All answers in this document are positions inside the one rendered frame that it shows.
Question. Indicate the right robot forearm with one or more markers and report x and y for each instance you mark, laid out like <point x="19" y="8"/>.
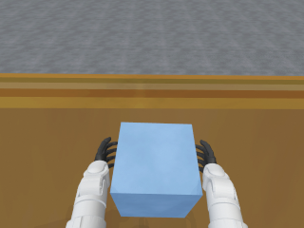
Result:
<point x="222" y="199"/>

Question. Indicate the left robot forearm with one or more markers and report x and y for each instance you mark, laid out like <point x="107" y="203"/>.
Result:
<point x="91" y="197"/>

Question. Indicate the carton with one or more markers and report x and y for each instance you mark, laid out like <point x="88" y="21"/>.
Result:
<point x="156" y="172"/>

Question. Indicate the robot left hand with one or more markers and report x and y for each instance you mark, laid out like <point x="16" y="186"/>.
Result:
<point x="102" y="152"/>

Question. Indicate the robot right hand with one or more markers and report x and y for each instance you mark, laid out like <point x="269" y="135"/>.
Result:
<point x="207" y="155"/>

